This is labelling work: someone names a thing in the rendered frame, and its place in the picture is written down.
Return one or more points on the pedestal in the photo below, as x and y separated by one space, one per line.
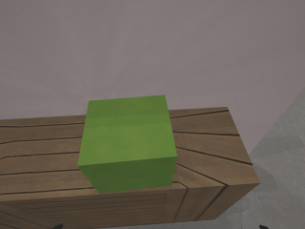
41 185

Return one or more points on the carton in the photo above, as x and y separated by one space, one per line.
128 144

